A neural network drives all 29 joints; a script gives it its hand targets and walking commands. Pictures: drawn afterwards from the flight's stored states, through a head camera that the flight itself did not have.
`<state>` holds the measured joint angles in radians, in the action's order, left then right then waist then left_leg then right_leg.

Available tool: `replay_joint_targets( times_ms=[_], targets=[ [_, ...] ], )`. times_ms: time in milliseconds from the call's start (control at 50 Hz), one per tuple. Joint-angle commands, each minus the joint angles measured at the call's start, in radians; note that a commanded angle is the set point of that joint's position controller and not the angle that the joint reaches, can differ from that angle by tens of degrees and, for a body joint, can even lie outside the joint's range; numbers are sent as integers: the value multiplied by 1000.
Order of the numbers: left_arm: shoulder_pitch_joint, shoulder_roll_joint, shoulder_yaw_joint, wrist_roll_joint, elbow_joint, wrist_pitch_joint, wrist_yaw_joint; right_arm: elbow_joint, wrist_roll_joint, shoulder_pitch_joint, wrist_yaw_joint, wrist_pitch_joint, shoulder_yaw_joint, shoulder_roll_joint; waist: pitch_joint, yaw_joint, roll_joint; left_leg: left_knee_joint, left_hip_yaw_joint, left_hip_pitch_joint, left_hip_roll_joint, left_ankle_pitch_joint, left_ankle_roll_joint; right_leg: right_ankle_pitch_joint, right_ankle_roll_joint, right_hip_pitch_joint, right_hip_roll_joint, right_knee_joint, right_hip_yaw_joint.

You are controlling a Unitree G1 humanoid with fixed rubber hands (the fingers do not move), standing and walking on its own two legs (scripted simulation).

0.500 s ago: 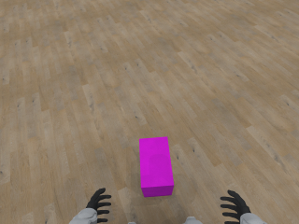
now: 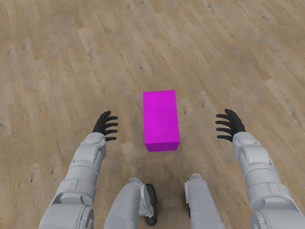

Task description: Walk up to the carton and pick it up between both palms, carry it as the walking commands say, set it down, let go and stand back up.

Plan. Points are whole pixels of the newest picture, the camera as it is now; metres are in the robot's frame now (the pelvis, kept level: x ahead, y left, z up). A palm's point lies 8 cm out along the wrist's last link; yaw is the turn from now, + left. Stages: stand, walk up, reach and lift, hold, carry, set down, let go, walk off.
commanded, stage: reach and lift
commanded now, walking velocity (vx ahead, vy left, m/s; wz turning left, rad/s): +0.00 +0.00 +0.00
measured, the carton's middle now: (160, 123) +0.53 +0.01 -0.57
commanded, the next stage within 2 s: none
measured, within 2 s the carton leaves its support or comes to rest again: neither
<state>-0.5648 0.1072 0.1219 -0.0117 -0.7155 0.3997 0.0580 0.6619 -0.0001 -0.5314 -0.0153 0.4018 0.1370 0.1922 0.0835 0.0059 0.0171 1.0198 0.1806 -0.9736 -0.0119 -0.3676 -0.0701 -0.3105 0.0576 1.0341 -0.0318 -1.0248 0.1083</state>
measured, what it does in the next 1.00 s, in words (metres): lowers itself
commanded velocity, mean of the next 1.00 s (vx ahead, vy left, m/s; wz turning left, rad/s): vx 0.00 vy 0.00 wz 0.00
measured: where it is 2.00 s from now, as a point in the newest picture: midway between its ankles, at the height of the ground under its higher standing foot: (172, 209)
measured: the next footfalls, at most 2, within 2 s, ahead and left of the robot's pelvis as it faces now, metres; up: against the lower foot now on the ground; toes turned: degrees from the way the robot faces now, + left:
none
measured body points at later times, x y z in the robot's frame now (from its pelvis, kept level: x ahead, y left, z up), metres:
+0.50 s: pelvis +0.02 -0.01 -0.03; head +0.30 -0.03 +0.33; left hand +0.49 +0.17 -0.14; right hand +0.49 -0.19 -0.15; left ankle +0.07 +0.08 -0.66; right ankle +0.10 -0.15 -0.66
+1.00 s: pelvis -0.03 -0.02 -0.05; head +0.36 -0.03 +0.17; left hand +0.51 +0.18 -0.23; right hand +0.53 -0.17 -0.24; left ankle +0.07 +0.08 -0.66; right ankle +0.10 -0.15 -0.66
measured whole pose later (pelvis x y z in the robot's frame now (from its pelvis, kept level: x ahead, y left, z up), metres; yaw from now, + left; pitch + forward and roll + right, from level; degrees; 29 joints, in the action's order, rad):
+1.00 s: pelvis -0.03 -0.02 -0.05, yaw +3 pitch +31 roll +4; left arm -1.32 0.25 0.31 0.05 -0.72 0.22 0.13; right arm 0.68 0.00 -1.33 -0.14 0.24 0.21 0.27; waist 0.53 0.01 0.01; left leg 1.17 0.17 -1.39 -0.01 -0.33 -0.07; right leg -0.29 0.05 1.45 -0.03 -1.20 0.11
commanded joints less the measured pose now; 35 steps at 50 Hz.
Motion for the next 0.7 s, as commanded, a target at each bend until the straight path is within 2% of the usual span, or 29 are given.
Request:
replay_joint_targets(
  times_ms=[0,120,180,240,380,480,560,600,680],
  targets=[
    [-242,79,148,-44,80,-100,39,-89,28,-336,-19,-97,62,59,-678,13,-123,-135,-240,278,23,152,68,55,-56,-132,77,74,-136],
    [-319,152,168,-7,200,-202,52,-147,-27,-431,-31,-191,48,114,-1101,30,-138,-35,-259,384,29,530,77,314,-47,-131,101,15,-120],
    [-353,148,157,21,206,-222,54,-132,-41,-461,-35,-213,34,114,-1175,23,-124,-17,-270,420,25,634,88,343,-46,-65,110,15,-122],
    [-388,148,172,27,150,-232,48,-89,-33,-481,-41,-222,39,94,-1126,24,-131,-24,-267,341,29,621,90,344,-41,-42,110,21,-118],
    [-534,178,240,-1,-8,-274,30,-41,-14,-653,-65,-263,68,81,-1096,66,-171,-21,-246,124,53,567,81,392,-28,-72,111,-4,-106],
    [-695,202,271,-13,-65,-299,26,-19,0,-806,-75,-283,91,104,-1178,71,-174,-3,-243,106,58,575,79,397,-25,-52,113,-22,-107],
    [-785,237,300,-24,-66,-299,26,-30,25,-935,-80,-282,116,133,-1267,78,-178,-1,-235,124,60,584,79,384,-23,-56,116,-20,-116],
    [-792,245,309,-31,-61,-293,27,-19,38,-943,-80,-275,121,141,-1314,78,-178,-3,-232,143,63,596,82,391,-22,-72,117,-19,-122],
    [-825,266,306,-15,42,-286,28,-83,45,-950,-88,-266,122,152,-1484,73,-173,11,-228,234,74,665,84,460,-28,-168,121,-32,-128]
  ],
)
